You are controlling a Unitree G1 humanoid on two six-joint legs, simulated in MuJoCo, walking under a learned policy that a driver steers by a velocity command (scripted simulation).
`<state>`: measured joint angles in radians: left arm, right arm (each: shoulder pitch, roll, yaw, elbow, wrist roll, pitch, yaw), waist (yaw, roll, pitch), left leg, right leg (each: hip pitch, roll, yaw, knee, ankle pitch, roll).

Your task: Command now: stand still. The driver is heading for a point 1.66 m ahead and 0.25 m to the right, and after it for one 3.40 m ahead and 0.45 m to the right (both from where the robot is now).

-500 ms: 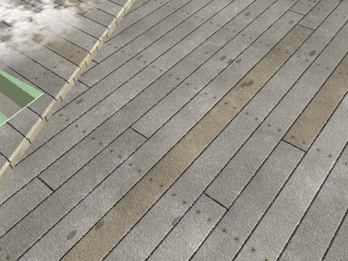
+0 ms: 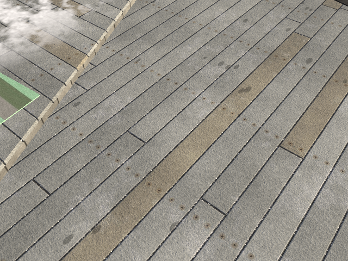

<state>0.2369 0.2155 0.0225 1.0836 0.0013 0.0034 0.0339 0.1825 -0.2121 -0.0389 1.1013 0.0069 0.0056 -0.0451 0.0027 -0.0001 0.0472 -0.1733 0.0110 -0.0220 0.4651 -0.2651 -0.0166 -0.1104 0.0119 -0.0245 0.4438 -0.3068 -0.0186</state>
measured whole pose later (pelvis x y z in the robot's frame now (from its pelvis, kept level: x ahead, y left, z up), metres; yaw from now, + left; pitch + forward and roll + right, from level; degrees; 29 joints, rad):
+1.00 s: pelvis +0.10 +0.05 +0.00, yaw +0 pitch -1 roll +0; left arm 0.15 0.20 0.05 1.07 -0.01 0.00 0.04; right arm 0.24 -0.20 -0.03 1.10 0.00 -0.02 -0.03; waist -0.01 0.00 0.04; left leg -0.09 -0.03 0.06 0.44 -0.34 0.04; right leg -0.23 -0.02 0.00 0.50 -0.25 0.01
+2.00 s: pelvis +0.38 -0.01 -0.01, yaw +0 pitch +1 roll -1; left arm 0.44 0.21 0.05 1.09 -0.01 -0.08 0.02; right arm -0.03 -0.22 -0.05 0.90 0.03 -0.09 0.04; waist 0.08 0.03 0.03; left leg -0.62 0.07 0.03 0.56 0.02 0.05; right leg 0.15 0.03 -0.08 0.16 -0.34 -0.02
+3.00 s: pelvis +0.94 -0.04 +0.01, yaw +0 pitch +1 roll -1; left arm 0.36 0.22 0.05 1.01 0.00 -0.10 0.00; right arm 0.08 -0.26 -0.07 0.92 0.01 -0.07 0.00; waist 0.06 0.04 0.00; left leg -0.69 0.13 -0.04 0.73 0.03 0.01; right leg -0.05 0.06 -0.06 0.20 -0.18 -0.07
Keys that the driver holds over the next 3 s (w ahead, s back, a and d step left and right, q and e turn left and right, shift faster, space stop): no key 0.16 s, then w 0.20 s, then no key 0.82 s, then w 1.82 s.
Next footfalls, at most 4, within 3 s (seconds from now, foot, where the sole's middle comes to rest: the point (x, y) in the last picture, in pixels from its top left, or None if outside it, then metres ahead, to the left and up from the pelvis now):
0.76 right None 0.15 -0.07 -0.78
1.52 right None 0.26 -0.12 -0.78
2.06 left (153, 230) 0.63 0.12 -0.78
2.64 right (209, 166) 0.94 -0.13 -0.78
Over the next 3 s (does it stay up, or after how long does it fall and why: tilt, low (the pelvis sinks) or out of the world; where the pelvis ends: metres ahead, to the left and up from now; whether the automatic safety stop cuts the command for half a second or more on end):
stays up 0.94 -0.04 0.01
